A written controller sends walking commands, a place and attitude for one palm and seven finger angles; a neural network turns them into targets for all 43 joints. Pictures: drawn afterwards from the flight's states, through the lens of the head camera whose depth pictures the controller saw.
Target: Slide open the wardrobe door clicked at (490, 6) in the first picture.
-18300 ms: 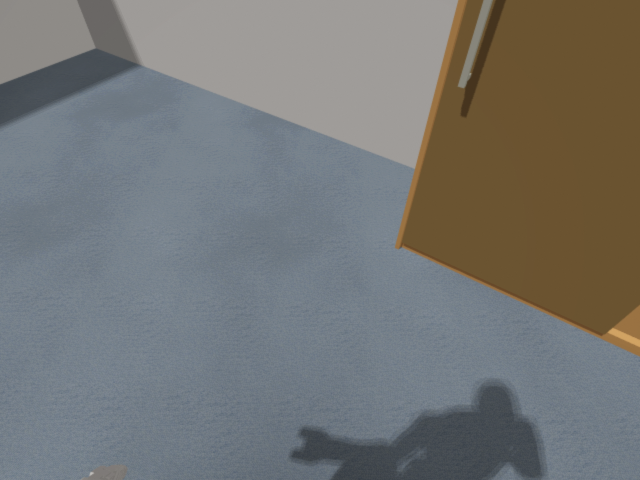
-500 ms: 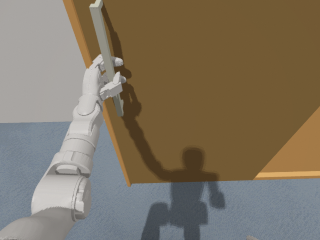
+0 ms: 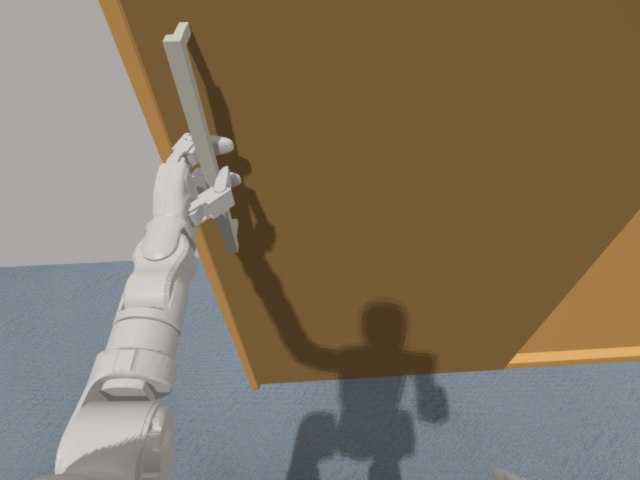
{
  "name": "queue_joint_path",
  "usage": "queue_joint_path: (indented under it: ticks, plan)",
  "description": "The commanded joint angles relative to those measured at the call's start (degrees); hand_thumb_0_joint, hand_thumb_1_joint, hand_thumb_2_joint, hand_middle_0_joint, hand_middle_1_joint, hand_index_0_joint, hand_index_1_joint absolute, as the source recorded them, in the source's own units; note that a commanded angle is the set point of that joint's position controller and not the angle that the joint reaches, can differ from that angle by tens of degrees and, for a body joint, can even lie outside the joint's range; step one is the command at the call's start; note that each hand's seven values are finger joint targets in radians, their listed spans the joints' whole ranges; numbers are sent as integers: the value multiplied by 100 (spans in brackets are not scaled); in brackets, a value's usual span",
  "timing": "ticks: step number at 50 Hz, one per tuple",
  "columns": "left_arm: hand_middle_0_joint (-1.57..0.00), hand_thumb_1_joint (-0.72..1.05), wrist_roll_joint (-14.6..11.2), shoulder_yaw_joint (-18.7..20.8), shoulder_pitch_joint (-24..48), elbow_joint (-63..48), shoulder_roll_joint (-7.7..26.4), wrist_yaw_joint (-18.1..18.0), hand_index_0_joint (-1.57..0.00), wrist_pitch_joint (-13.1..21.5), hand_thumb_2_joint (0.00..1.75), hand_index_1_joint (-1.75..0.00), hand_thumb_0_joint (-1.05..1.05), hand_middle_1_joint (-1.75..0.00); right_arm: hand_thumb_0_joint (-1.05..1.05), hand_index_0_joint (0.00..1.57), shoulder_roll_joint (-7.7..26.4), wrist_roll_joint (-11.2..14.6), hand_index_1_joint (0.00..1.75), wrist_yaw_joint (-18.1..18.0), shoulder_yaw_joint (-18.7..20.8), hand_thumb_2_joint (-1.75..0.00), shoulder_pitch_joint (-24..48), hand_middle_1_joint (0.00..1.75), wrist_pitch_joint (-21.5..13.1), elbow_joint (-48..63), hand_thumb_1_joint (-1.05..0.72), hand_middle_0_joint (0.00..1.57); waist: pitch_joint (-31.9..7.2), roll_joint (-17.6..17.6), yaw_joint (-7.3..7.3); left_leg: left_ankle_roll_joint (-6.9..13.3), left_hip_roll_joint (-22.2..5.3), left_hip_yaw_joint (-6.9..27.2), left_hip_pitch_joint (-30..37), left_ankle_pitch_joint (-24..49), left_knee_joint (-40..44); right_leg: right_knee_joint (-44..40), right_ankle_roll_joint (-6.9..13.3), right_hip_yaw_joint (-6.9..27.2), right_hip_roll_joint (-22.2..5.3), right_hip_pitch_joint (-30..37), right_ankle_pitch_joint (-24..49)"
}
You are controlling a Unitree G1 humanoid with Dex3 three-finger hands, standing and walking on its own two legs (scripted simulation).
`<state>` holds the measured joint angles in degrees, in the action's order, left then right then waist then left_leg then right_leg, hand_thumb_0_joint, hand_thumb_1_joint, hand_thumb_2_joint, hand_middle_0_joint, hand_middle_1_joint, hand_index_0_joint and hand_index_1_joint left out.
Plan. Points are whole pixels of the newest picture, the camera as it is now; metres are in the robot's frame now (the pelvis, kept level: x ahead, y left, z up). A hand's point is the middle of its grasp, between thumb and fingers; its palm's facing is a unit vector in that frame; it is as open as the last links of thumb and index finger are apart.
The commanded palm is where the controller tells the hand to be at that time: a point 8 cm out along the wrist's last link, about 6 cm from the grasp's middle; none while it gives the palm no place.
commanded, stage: tug the door sideways, standing still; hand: left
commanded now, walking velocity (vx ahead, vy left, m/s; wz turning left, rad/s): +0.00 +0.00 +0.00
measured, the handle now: (212, 159) +0.49 +0.14 +0.16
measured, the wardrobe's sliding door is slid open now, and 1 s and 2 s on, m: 0.00 0.00 0.03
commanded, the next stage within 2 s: step sideways, sliding the door along in 0.86 s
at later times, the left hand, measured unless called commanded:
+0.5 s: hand (229, 191) +0.43 +0.11 +0.15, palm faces +0.10 -1.00 -0.01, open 5.5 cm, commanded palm +0.41 +0.12 +0.15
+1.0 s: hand (230, 193) +0.43 +0.11 +0.15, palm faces +0.08 -1.00 -0.04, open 5.7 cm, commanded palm +0.41 +0.15 +0.15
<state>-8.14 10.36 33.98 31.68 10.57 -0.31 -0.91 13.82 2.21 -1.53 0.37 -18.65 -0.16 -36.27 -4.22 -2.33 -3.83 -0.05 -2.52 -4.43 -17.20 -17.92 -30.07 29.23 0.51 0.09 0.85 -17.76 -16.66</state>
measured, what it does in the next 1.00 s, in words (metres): stands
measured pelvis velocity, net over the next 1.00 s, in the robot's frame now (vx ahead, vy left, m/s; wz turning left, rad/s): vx -0.02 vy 0.01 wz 0.08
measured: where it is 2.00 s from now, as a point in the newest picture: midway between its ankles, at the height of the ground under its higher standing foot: outside the picture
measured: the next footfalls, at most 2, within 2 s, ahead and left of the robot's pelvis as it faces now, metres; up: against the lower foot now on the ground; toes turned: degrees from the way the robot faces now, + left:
right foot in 1.76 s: +0.20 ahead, -0.30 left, +0.00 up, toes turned +3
left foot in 1.94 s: +0.08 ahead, -0.06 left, -0.01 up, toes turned +18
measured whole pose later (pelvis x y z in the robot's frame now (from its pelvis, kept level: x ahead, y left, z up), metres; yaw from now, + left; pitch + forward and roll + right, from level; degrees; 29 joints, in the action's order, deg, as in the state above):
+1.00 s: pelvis -0.02 +0.01 -0.01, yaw +5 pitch +6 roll -1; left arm -8.2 0.8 50.4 51.0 7.5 -7.5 5.7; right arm 13.4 0.9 -1.0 -0.1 -19.8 -6.5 -44.3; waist -2.4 -2.1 -1.6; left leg 0.6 -0.1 0.4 -23.5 -17.7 -35.4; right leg 33.5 -0.2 -4.2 -1.6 -21.6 -17.6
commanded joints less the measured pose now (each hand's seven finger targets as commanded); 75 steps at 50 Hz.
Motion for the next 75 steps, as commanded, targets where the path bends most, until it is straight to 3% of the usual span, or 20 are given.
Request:
queue_joint_path:
  ticks: [1,5,10,15,33,48,49,52,54,56,60,63,65,67,69,71,72,73,74,75]
  plan:
    - [-45,90,-108,141,1021,-2145,675,148,-45,293,90,-140,0,-140,0,20,639,12,30,-2,233,-90,397,30,-262,882,-90,20,-2182,282,534,173,168,84,1011,3734,-25,71,44,-277,13,1445,4040]
    - [-45,90,-88,113,738,-2713,659,108,-45,112,90,-140,0,-140,0,20,616,-12,30,2,242,-90,462,30,-229,951,-90,20,-2212,336,572,157,144,107,1182,4094,-8,36,54,-292,1,1608,4228]
    - [-45,90,56,-409,2865,-2163,324,-116,-45,-152,90,-140,0,-140,0,20,631,-51,30,-125,219,-90,315,30,-136,593,-90,20,-1607,308,-23,183,165,221,1286,3484,-46,-166,15,-288,49,842,3633]
    - [-45,90,112,-844,3094,-1734,-257,-207,-45,-119,90,-140,0,-140,0,20,578,-131,30,-115,246,-90,166,30,-144,399,-90,20,-2144,121,-66,154,190,366,1617,4199,-264,29,17,-351,14,702,3869]
    - [-45,90,38,-1957,4615,-437,-1506,-193,-45,811,90,-140,0,-140,0,20,564,-113,30,33,205,-90,59,30,-572,53,-90,20,-2038,182,-371,96,200,678,1460,2599,-291,109,66,-453,86,-239,2280]
    - [-45,90,7,-1825,5335,343,-1416,-318,-45,1160,90,-140,0,-140,0,20,640,-114,30,75,194,-90,-213,30,-953,-275,-90,20,-1814,163,-454,15,180,771,1208,1942,-268,171,77,-459,105,-709,1577]
    - [-45,90,466,-118,5088,377,1623,-476,-45,1314,90,-140,0,-140,0,20,980,-58,30,-176,285,-90,-13,30,-760,-246,-90,20,-1744,279,124,318,-207,748,718,1742,-174,83,-47,-226,-266,-1,1021]
    - [-45,90,309,-1093,4825,151,310,-295,-45,1408,90,-140,0,-140,0,20,734,-10,30,-379,183,-90,289,30,-658,6,-90,20,-1540,-210,-59,437,-554,972,944,991,161,624,-24,-372,-217,13,536]
    - [-45,90,188,-1208,4753,68,208,-253,-45,1355,90,-140,0,-140,0,20,747,-49,30,-476,196,-90,417,30,-627,62,-90,20,-1334,-906,-70,904,-1388,2232,1401,764,552,1737,-3,-331,16,-746,-397]
    - [-45,90,108,-1263,4827,-185,185,-238,-45,1268,90,-140,0,-140,0,20,669,-95,30,-492,173,-90,518,30,-558,88,-90,20,-1148,-642,-45,1303,-1907,2936,2011,1318,662,2418,71,-30,-41,-1499,-1388]
    - [-45,90,90,-1498,4855,-471,-60,-250,-45,1146,90,-140,0,-140,0,20,686,-53,30,-436,137,-90,562,30,-432,138,-90,20,-1127,-485,-44,1122,-1787,2151,2053,2729,23,1577,143,-80,-82,-976,-1082]
    - [-45,90,153,-1662,4577,-596,-286,-210,-45,1120,90,-140,0,-140,0,20,655,4,30,-409,139,-90,668,30,-430,214,-90,20,-1277,-378,15,727,-1321,1085,1153,2846,-686,253,188,-193,-89,713,341]
    - [-45,90,303,-1736,4438,-751,-253,-245,-45,1046,90,-140,0,-140,0,20,537,72,30,-438,129,-90,851,30,-470,262,-90,20,-1395,832,43,191,-357,167,-72,1319,-1786,-339,578,743,-1082,1703,1911]
    - [-45,90,283,-1691,4234,-746,-253,-224,-45,978,90,-140,0,-140,0,20,488,74,30,-475,189,-90,1053,30,-506,246,-90,20,-834,1827,263,-39,110,334,-1100,-1205,-2896,-533,1240,1834,-1746,1876,3228]
    - [-45,90,314,-2112,4548,-1342,-807,-211,-45,1074,90,-140,0,-140,0,20,341,8,30,-465,113,-90,1111,30,-593,214,-90,20,-700,1236,213,-1,-69,444,-1010,-1431,-2287,-30,1181,1382,-1724,2027,4418]
    - [-45,90,341,-2382,4670,-1791,-1080,-240,-45,1221,90,-140,0,-140,0,20,298,-76,30,-468,116,-90,948,30,-640,87,-90,20,-1168,624,-138,132,-444,337,1211,839,294,1498,509,155,-1090,811,3999]
    - [-45,90,242,-2407,4502,-2001,-1031,-231,-45,1296,90,-140,0,-140,0,20,617,-134,30,-434,268,-90,847,30,-652,149,-90,20,-1562,-520,-180,612,-1679,1707,2912,3811,831,2785,-20,-261,-375,-895,1681]
    - [-45,90,158,-2519,4459,-2302,-1114,-149,-45,1338,90,-140,0,-140,0,20,697,-91,30,-230,364,-90,917,30,-589,268,-90,20,-2073,-1087,33,1216,-2882,2958,3878,5654,214,3922,-60,303,-158,-1904,-1344]
    - [-45,90,231,-2401,4502,-2127,-1088,-105,-45,1309,90,-140,0,-140,0,20,740,-2,30,-43,423,-90,1049,30,-485,315,-90,20,-1839,-313,81,1359,-2903,2469,3874,5508,-43,4163,136,686,-382,-2219,-1403]
    - [-45,90,170,-2411,4318,-2254,-1093,-85,-45,1299,90,-140,0,-140,0,20,696,-14,30,-36,454,-90,1066,30,-437,368,-90,20,-1725,-326,-1,1423,-2875,2571,3827,5454,-206,3978,75,642,-425,-2516,-1589]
